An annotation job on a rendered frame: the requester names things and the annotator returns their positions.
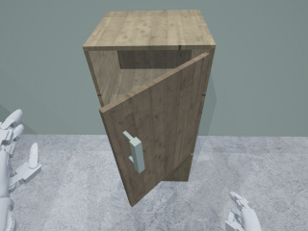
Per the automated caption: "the cupboard door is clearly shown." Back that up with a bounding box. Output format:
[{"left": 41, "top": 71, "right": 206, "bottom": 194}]
[{"left": 99, "top": 52, "right": 210, "bottom": 207}]

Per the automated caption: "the handle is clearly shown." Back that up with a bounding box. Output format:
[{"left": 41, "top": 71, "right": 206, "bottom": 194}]
[{"left": 122, "top": 131, "right": 145, "bottom": 173}]

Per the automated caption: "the robot left hand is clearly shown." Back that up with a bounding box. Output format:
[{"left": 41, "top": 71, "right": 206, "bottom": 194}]
[{"left": 0, "top": 109, "right": 41, "bottom": 198}]

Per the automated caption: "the robot left forearm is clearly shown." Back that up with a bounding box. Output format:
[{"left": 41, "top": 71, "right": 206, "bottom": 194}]
[{"left": 0, "top": 197, "right": 17, "bottom": 231}]

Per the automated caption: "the robot right hand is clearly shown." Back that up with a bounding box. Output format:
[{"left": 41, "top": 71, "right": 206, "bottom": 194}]
[{"left": 225, "top": 192, "right": 263, "bottom": 231}]

